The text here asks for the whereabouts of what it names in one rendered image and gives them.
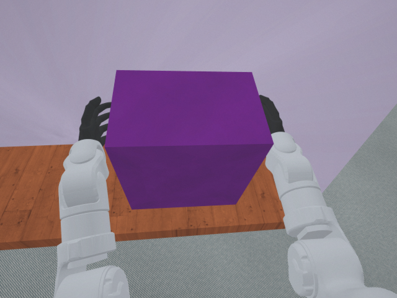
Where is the robot right hand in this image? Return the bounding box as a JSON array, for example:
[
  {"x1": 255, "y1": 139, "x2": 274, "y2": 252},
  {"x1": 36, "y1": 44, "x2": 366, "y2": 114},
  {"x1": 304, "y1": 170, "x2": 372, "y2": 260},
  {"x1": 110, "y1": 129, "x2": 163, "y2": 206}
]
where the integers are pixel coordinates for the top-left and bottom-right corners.
[{"x1": 259, "y1": 95, "x2": 285, "y2": 134}]

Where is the robot left hand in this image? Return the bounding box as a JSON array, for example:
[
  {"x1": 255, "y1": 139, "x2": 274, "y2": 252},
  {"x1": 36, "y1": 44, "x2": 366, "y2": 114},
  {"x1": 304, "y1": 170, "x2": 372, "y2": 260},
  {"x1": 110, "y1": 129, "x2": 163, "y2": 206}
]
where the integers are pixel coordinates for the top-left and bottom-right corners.
[{"x1": 78, "y1": 96, "x2": 111, "y2": 147}]

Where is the robot right forearm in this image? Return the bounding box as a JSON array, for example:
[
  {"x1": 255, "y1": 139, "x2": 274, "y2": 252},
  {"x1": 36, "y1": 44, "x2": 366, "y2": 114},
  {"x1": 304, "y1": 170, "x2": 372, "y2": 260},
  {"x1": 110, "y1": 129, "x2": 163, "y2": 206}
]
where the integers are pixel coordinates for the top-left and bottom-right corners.
[{"x1": 265, "y1": 132, "x2": 364, "y2": 280}]

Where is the carton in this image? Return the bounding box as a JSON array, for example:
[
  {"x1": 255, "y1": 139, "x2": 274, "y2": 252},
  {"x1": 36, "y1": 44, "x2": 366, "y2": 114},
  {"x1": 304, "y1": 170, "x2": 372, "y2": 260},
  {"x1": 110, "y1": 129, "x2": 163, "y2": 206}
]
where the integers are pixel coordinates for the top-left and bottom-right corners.
[{"x1": 105, "y1": 70, "x2": 274, "y2": 210}]

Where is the robot left forearm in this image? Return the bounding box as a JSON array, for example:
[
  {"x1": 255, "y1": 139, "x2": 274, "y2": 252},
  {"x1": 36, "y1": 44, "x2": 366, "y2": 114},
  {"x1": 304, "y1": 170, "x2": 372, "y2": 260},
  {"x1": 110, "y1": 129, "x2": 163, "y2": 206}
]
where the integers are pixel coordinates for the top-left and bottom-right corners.
[{"x1": 53, "y1": 139, "x2": 116, "y2": 298}]

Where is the table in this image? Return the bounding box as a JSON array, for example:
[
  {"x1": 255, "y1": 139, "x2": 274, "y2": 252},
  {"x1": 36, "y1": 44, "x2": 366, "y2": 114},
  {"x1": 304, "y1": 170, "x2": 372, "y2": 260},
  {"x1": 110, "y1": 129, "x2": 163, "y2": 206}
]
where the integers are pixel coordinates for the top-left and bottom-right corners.
[{"x1": 0, "y1": 144, "x2": 285, "y2": 250}]

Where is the right robot upper arm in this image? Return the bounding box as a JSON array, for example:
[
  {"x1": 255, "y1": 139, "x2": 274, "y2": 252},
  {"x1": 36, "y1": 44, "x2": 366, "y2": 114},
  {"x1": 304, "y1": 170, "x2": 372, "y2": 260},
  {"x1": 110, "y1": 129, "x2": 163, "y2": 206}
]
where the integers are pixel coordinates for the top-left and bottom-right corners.
[{"x1": 288, "y1": 238, "x2": 397, "y2": 298}]

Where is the left robot upper arm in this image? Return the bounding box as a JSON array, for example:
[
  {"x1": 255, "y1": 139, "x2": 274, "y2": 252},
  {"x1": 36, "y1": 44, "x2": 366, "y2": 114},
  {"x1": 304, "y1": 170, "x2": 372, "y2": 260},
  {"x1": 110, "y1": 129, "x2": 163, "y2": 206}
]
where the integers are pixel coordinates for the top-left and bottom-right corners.
[{"x1": 55, "y1": 265, "x2": 130, "y2": 298}]

